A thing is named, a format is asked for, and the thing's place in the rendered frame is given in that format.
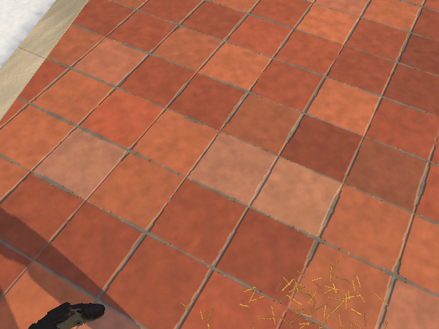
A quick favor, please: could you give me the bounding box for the left robot hand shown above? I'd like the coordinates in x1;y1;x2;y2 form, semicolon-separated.
28;302;105;329

